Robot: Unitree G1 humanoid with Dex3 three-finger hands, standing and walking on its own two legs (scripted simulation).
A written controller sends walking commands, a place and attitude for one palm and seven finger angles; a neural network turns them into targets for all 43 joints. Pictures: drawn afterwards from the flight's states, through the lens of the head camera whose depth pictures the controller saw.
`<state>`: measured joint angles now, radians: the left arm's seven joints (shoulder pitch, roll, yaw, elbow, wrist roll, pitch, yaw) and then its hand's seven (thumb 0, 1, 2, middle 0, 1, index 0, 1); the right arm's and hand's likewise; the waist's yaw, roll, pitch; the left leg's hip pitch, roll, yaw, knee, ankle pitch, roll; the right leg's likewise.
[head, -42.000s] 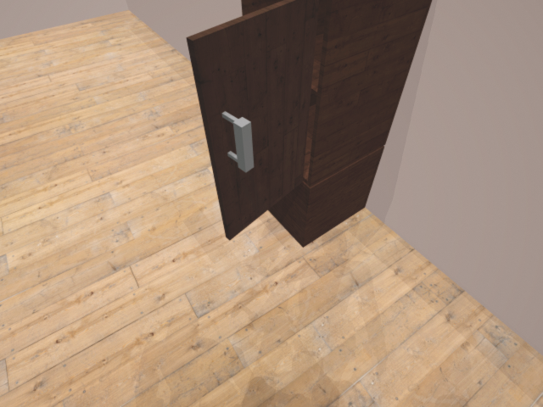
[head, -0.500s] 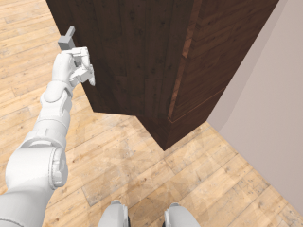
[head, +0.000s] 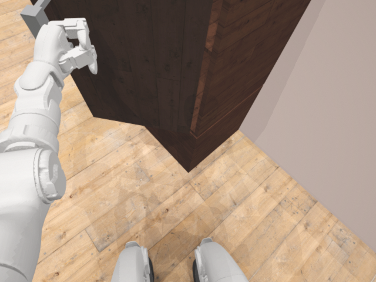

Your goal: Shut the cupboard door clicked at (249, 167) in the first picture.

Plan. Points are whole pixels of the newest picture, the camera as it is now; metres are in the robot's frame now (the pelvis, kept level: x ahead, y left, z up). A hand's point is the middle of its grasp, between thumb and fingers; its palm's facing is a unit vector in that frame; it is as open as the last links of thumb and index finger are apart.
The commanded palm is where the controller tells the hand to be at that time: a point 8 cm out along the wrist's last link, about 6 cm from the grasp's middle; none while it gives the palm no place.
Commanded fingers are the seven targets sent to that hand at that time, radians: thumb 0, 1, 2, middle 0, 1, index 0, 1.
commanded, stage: push the door shut along its arc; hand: left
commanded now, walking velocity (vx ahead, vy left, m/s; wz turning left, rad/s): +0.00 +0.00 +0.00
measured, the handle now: (53, 33) +0.61 +0.20 +0.11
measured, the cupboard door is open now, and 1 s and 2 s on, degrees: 38 25 25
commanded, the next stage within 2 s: pull the fist back off the door in 0.64 s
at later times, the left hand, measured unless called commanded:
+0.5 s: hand (101, 36) +0.58 +0.10 +0.13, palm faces -0.31 -0.95 -0.02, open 3.1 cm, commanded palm +0.61 +0.13 +0.12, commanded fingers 0.00 0.90 0.90 -1.30 -1.50 -1.30 -1.50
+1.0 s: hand (117, 25) +0.62 +0.07 +0.12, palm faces +0.16 -0.99 -0.05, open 3.2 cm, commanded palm +0.59 +0.09 +0.12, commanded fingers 0.00 0.90 0.90 -1.30 -1.50 -1.30 -1.50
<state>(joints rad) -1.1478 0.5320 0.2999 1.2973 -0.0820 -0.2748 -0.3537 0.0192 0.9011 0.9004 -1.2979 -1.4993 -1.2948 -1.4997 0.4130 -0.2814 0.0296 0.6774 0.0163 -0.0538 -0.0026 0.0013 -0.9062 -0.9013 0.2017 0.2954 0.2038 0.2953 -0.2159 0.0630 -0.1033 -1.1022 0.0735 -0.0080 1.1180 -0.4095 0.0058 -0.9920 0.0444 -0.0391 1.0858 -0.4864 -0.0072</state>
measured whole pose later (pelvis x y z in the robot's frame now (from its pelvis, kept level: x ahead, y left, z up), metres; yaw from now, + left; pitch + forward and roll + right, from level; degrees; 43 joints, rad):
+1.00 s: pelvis +0.00 +0.00 -0.02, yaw +0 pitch +30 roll -5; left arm -1.44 0.45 0.33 1.35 0.16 -0.21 0.28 0.02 0.90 0.93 -1.30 -1.50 -1.29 -1.50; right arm 0.47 -0.23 0.03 0.67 -0.12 -0.06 0.11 0.00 -0.91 -0.90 0.20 0.30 0.20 0.30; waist -0.31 0.08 -0.12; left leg -1.30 0.06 -0.03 1.21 -0.43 0.01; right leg -1.18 0.04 -0.06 1.17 -0.51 0.00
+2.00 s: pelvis +0.03 -0.02 +0.05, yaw +0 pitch +12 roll +0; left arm -0.58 0.18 0.22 0.80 -0.11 -0.33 0.08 0.02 0.90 0.90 -1.30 -1.50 -1.30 -1.50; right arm 0.40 -0.24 -0.02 0.64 0.02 0.05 0.03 0.00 -0.91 -0.90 0.20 0.30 0.20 0.29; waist -0.09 0.06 -0.11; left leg -0.69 0.06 0.04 0.84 -0.36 -0.02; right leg -0.62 0.03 0.00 0.86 -0.45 -0.02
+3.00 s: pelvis +0.05 +0.00 +0.09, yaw +3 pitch -4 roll +0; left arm 0.49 0.37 0.36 -0.37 -0.09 -0.06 0.10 0.02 0.89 0.90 -0.36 -0.47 -0.36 -0.47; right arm 0.21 -0.23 0.03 0.63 0.03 -0.04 -0.08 0.01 -0.90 -0.90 0.20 0.30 0.20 0.30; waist 0.06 0.09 0.00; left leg -0.13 0.01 0.03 0.42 -0.21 0.00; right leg -0.03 -0.01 -0.02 0.40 -0.28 0.00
